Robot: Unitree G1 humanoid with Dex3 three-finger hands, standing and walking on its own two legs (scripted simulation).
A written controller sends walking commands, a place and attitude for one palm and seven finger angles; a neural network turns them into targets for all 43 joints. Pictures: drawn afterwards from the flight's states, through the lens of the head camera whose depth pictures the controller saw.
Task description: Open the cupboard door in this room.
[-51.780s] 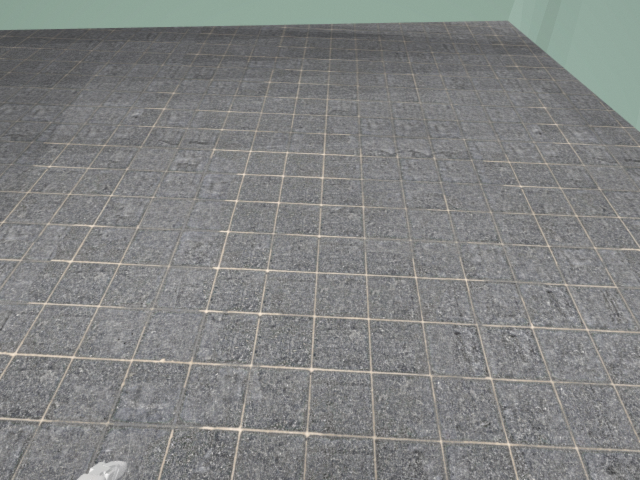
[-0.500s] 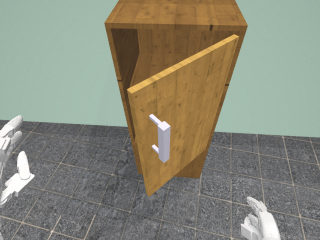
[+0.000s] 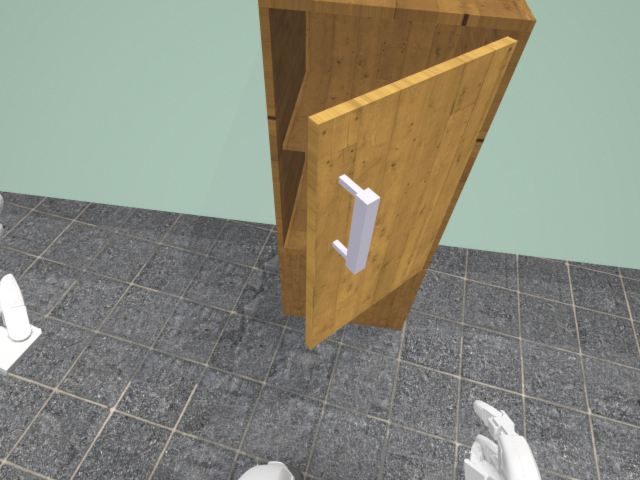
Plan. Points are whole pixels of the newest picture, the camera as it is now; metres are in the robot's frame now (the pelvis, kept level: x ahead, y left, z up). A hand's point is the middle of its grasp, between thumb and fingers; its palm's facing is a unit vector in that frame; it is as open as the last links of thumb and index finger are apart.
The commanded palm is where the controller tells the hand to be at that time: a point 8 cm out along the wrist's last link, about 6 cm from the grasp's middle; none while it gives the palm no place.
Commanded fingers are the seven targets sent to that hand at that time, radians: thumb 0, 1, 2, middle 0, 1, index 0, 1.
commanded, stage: step back with the hand held close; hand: left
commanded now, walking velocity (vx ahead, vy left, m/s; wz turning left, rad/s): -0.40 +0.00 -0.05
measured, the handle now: (351, 226) +0.44 -0.01 +0.06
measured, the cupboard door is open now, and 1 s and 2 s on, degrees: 45 45 45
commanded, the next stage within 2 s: stop stepping back and stand still in 0.40 s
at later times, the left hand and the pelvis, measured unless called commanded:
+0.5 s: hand out of the picture +0.13 +0.26 +0.18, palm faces +0.29 -0.85 -0.43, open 7.4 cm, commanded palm +0.06 +0.30 +0.19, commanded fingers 0.00 0.90 0.90 -0.20 -0.30 -0.20 -0.30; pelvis -0.10 +0.02 +0.01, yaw -4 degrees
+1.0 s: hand out of the picture +0.02 +0.25 +0.18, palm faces +0.28 -0.84 -0.46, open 7.4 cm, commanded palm -0.01 +0.30 +0.19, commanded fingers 0.00 0.90 0.90 -0.20 -0.30 -0.20 -0.30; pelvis -0.19 +0.02 +0.01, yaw -6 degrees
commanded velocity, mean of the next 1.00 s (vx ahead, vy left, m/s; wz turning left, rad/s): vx -0.07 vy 0.01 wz -0.01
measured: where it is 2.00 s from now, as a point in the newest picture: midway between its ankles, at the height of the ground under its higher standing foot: outside the picture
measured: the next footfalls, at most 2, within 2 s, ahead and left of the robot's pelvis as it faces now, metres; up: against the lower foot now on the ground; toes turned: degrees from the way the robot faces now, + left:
right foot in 0.54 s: -0.17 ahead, -0.07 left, +0.00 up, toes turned -6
left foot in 0.70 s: -0.01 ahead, +0.09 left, +0.00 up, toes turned -8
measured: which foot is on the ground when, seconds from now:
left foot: down 0.00-0.56, up 0.58-0.68, down 0.70-0.92, up 0.94-1.00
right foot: down 0.00-0.14, up 0.16-0.52, down 0.54-1.00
